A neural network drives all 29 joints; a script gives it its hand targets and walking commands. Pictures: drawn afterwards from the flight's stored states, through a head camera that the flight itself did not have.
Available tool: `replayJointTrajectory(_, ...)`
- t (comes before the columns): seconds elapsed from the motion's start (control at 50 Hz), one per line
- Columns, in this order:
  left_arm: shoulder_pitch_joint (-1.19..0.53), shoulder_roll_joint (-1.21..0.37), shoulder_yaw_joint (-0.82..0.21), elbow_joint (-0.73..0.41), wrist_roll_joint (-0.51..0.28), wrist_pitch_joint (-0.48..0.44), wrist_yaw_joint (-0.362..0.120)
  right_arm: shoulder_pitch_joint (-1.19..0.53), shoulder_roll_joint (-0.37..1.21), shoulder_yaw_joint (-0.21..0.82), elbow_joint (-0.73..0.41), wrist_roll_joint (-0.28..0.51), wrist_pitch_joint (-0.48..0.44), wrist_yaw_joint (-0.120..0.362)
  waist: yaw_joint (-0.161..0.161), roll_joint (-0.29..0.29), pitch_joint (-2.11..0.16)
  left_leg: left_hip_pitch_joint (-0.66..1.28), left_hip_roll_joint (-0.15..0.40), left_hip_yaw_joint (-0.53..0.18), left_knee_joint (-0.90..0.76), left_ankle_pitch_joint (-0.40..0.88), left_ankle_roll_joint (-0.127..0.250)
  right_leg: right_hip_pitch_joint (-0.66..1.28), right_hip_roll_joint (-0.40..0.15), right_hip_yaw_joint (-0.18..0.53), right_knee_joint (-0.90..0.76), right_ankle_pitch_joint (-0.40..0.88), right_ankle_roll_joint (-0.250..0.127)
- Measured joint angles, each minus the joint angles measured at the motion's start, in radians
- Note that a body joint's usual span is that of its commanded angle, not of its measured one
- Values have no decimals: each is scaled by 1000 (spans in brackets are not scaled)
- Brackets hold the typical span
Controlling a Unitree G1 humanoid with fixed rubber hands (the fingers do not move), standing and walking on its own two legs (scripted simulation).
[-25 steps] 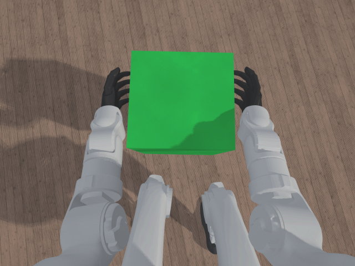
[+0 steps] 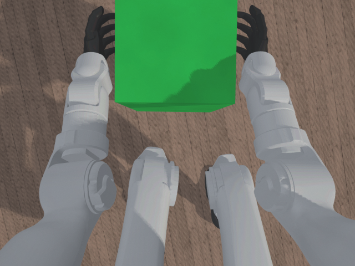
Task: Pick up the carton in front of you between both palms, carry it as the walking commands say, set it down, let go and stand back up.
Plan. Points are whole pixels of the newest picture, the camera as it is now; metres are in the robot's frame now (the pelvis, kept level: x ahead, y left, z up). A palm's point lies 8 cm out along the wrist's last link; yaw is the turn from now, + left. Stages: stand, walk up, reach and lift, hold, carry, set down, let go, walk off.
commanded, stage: set down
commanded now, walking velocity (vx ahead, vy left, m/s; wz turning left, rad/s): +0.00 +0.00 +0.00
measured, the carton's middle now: (175, 64) +0.50 +0.07 -0.22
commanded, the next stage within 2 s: none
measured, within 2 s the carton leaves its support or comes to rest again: rests again in 1.32 s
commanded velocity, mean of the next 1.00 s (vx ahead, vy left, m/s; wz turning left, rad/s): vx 0.00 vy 0.00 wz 0.00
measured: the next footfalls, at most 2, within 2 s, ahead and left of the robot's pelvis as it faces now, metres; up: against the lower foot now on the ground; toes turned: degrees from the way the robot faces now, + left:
none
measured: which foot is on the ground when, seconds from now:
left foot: down 0.00-1.00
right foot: down 0.00-1.00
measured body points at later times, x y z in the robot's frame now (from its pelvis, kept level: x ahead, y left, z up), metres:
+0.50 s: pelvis +0.00 +0.00 -0.04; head +0.34 +0.03 +0.25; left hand +0.50 +0.23 -0.20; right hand +0.54 -0.07 -0.20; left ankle +0.12 +0.12 -0.39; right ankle +0.09 -0.12 -0.39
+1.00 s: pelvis -0.01 +0.00 -0.05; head +0.34 +0.03 +0.23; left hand +0.51 +0.23 -0.22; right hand +0.54 -0.08 -0.21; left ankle +0.12 +0.12 -0.39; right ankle +0.09 -0.11 -0.39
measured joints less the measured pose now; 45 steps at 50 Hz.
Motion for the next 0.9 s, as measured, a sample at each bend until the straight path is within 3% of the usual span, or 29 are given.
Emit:
replayJointTrajectory(0.24,-51,58,-29,25,-83,-10,3,-74,-41,102,27,75,4,-46,21,20,126,-40,35,28,132,-40,13,-49,33,7,129,-26,18)
replayJointTrajectory(0.4,-64,55,-1,86,-53,-19,-8,-82,-40,93,81,53,-5,-45,26,13,110,-49,39,27,152,-50,7,-65,27,-3,153,-31,3)
replayJointTrajectory(0.68,-94,74,-6,144,-34,-34,-42,-128,-66,77,158,32,-22,-15,24,-3,171,-33,59,32,175,-50,12,-56,15,-18,175,-23,-11)
replayJointTrajectory(0.9,-130,90,15,197,-8,-46,-79,-162,-86,43,205,-6,-31,43,24,1,187,-36,68,41,186,-41,22,-60,-1,-23,187,-14,-16)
